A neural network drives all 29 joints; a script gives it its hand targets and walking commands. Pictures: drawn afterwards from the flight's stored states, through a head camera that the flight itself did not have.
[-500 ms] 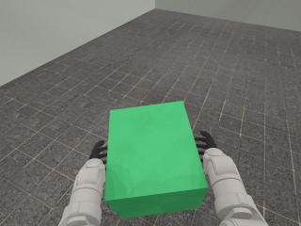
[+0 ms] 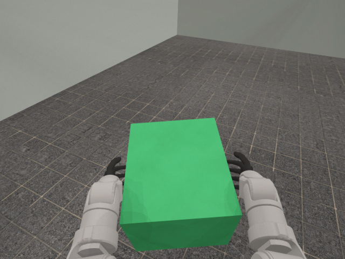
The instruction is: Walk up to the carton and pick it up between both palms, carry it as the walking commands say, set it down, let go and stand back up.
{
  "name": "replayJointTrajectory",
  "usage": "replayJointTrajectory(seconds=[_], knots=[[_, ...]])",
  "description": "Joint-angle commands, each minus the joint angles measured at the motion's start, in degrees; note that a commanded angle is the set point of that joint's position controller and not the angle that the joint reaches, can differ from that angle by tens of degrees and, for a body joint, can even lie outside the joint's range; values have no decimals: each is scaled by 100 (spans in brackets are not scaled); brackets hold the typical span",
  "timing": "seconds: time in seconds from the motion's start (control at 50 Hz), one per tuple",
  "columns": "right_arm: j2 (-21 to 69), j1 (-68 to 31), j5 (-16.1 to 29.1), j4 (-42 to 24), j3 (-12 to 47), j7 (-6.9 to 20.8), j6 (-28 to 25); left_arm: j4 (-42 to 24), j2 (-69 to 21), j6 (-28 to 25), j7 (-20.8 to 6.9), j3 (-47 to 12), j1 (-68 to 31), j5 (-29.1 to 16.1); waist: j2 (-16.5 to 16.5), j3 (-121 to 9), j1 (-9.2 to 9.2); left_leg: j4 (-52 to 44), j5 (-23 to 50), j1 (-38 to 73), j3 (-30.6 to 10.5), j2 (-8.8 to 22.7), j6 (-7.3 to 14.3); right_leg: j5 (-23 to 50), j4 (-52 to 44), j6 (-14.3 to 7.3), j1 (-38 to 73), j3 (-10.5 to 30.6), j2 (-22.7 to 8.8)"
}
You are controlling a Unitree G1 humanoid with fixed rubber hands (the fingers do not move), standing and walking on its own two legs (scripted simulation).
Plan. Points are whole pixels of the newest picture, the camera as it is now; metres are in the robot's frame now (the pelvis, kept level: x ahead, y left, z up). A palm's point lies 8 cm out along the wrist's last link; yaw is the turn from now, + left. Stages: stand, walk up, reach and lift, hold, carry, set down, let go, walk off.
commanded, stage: reach and lift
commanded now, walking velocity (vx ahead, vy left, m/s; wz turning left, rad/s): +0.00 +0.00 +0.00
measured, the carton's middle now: (177, 181) +0.36 +0.00 -0.02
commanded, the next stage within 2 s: hold in 1.12 s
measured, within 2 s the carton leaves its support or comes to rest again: neither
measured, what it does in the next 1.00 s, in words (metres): stands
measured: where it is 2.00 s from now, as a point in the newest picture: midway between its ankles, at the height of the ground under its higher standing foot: outside the picture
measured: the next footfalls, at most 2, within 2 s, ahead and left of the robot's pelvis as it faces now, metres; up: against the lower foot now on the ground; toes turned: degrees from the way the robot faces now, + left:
none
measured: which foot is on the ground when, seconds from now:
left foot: down 0.00-1.00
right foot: down 0.00-1.00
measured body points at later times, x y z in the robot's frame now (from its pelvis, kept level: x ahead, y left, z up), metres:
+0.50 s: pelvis +0.03 -0.01 +0.01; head -0.04 +0.01 +0.45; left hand +0.32 +0.18 +0.03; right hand +0.34 -0.16 +0.06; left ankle +0.04 +0.11 -0.73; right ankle +0.02 -0.14 -0.73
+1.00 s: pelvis +0.01 +0.00 +0.01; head -0.07 +0.01 +0.45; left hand +0.31 +0.16 +0.05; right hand +0.31 -0.17 +0.06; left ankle +0.04 +0.11 -0.73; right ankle +0.02 -0.14 -0.73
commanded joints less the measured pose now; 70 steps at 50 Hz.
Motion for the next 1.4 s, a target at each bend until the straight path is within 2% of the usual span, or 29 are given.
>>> replayJointTrajectory(seconds=[0.0, 0.1, 0.2, 0.32, 0.34, 0.36, 0.42, 0.52, 0.54, 0.56, 0.58, 0.6, 0.66, 0.68, 0.72, 0.76, 0.78, 0.8, 0.82, 0.86, 0.98, 1.04, 1.18, 1.24, 1.26, 1.28, 1.3, 1.32, 1.38], knots=[[5672, -4362, 1434, 607, 2004, 2188, -183, -203, -6082, -435, -2688, -2092, -4927, -1392, 743, -582, -27, -1273, -818, 794, -348, -100, -48, -565, -932, -231, -300, -145, 91], [5579, -5488, 1607, -49, 2349, 2298, -413, 548, -6135, -523, -2729, -1567, -4626, -1222, 291, -974, 302, -1193, -680, 1107, -209, -164, -3, -872, -1135, -183, -511, -153, 82], [5499, -5742, 1840, -677, 2850, 2294, -513, 1116, -6263, -475, -2714, -1427, -3612, -1021, 314, -1571, 600, -1088, 370, 1449, -132, -250, 3, -22, -1238, -160, -285, -79, 46], [5881, -4470, 2079, -1053, 3436, 2182, -349, -412, -6347, -482, -2561, -2473, -3086, -1344, 255, -2450, 444, -931, 2404, 2269, -327, -291, -86, 2042, -1046, -85, 377, 14, 139], [6001, -3979, 2099, -916, 3455, 2159, -298, -840, -6333, -467, -2535, -2740, -3189, -1434, 567, -2434, 359, -935, 2801, 2305, -341, -294, -150, 2475, -1000, -99, 499, 50, 140], [6003, -3786, 2068, -969, 3470, 2122, -249, -1004, -6360, -430, -2513, -2814, -3060, -1502, 370, -2399, 308, -955, 2837, 2339, -419, -235, -143, 2426, -1027, -112, 502, 52, 161], [6143, -2862, 1943, -590, 3249, 2099, -133, -1803, -6253, -342, -2512, -3324, -3401, -1697, 649, -2014, 81, -1056, 2924, 2205, -465, -223, -230, 2461, -1080, -143, 451, 61, 174], [6225, -2013, 1623, -203, 2785, 2038, -25, -2420, -6063, -117, -2547, -3782, -3735, -1869, 895, -1358, -264, -1212, 2347, 1816, -457, -181, -289, 2230, -1165, -205, 568, 54, 124], [6258, -2183, 1580, -276, 2792, 2038, -43, -2329, -6069, -109, -2562, -3727, -3689, -1837, 560, -1371, -242, -1201, 2148, 1835, -457, -169, -245, 2006, -1193, -163, 519, 24, 127], [6164, -2176, 1582, -292, 2731, 2046, -33, -2290, -6039, -58, -2590, -3719, -3741, -1813, 806, -1241, -264, -1230, 1769, 1680, -408, -184, -269, 1805, -1214, -199, 560, 12, 100], [6126, -2264, 1554, -389, 2731, 2052, -50, -2087, -6091, -37, -2605, -3613, -3588, -1749, 655, -1044, -273, -1247, 1698, 1629, -414, -174, -264, 1709, -1223, -206, 519, -9, 117], [6036, -2521, 1611, -623, 2773, 2079, -114, -2014, -6190, -30, -2622, -3646, -3566, -1759, 863, -1214, -255, -1229, 1678, 1547, -416, -156, -300, 1713, -1180, -237, 652, -11, 125], [5946, -2886, 1647, -795, 2846, 2110, -122, -1714, -6157, -46, -2659, -3398, -3562, -1683, 751, -1137, -175, -1210, 1214, 1466, -354, -174, -244, 1329, -1205, -231, 600, -51, 99], [5943, -2962, 1623, -699, 2809, 2128, -84, -1668, -6118, -42, -2656, -3291, -3561, -1639, 439, -1110, -137, -1236, 1078, 1515, -380, -172, -202, 1119, -1236, -201, 477, -74, 120], [5862, -3191, 1619, -766, 2847, 2165, -128, -1318, -6182, -78, -2686, -3090, -3482, -1528, 369, -990, -96, -1281, 673, 1376, -353, -150, -186, 755, -1222, -205, 388, -108, 114], [5942, -3480, 1668, -624, 2800, 2205, -197, -1273, -6055, -192, -2720, -3024, -3801, -1489, 536, -1047, 10, -1284, 308, 1215, -289, -197, -166, 424, -1231, -201, 383, -85, 70], [5987, -3457, 1633, -480, 2807, 2232, -163, -1149, -6033, -203, -2727, -2921, -3704, -1442, 262, -995, 16, -1306, 203, 1206, -284, -184, -121, 309, -1271, -177, 320, -128, 83], [5971, -3316, 1579, -192, 2638, 2269, -157, -1027, -6001, -196, -2734, -2874, -3789, -1352, 588, -783, 13, -1370, -13, 1209, -248, -164, -144, 159, -1271, -203, 198, -111, 50], [5954, -3614, 1601, -287, 2686, 2297, -184, -880, -5987, -201, -2750, -2694, -3702, -1292, 316, -757, 116, -1340, -105, 1125, -276, -155, -92, -46, -1315, -201, 191, -84, 26], [5857, -3658, 1488, -91, 2502, 2330, -207, -563, -6012, -216, -2773, -2543, -3669, -1161, 376, -627, 147, -1392, -307, 1150, -249, -163, -98, -330, -1358, -204, 49, -103, 7], [5804, -3794, 1567, -331, 2730, 2403, -320, -348, -6093, -307, -2806, -2450, -3386, -1126, 428, -911, 183, -1374, 228, 1441, -212, -159, -113, 157, -1386, -186, 50, -112, 31], [5964, -3966, 1749, -809, 3117, 2397, -361, -612, -6188, -385, -2805, -2608, -3287, -1219, 309, -1521, 328, -1304, 718, 1620, -192, -221, -100, 620, -1398, -121, 347, -88, 43], [6189, -2986, 1857, -971, 3486, 2265, -223, -1817, -6246, -343, -2681, -3314, -3251, -1554, 537, -2089, 162, -1230, 2018, 2005, -299, -266, -194, 2037, -1222, -96, 696, -4, 109], [6025, -2470, 1704, -685, 3179, 2188, -94, -1715, -6185, -184, -2626, -3288, -2974, -1504, 625, -1402, 7, -1340, 1931, 1863, -371, -228, -228, 1938, -1273, -111, 598, -23, 100], [6011, -2623, 1688, -818, 3204, 2169, -94, -1704, -6194, -158, -2630, -3264, -2970, -1501, 393, -1446, -11, -1339, 1765, 1859, -364, -246, -203, 1831, -1305, -98, 638, -44, 129], [5997, -2378, 1637, -683, 3079, 2167, -70, -1769, -6135, -96, -2632, -3295, -3019, -1459, 747, -1181, -40, -1386, 1596, 1775, -342, -244, -238, 1703, -1322, -149, 589, -31, 101], [6005, -2293, 1583, -637, 3020, 2153, -52, -1832, -6120, -86, -2640, -3318, -3095, -1533, 632, -1106, -81, -1385, 1489, 1673, -362, -226, -218, 1607, -1330, -159, 595, -27, 108], [5959, -2325, 1524, -502, 2915, 2159, -25, -1741, -6056, -65, -2629, -3253, -3089, -1493, 444, -976, -86, -1436, 1328, 1714, -375, -182, -226, 1393, -1372, -149, 491, -71, 113], [5897, -2524, 1571, -631, 2906, 2191, -48, -1673, -6076, -54, -2653, -3187, -3155, -1468, 645, -914, -34, -1420, 1057, 1581, -321, -217, -216, 1167, -1373, -185, 527, -100, 111]])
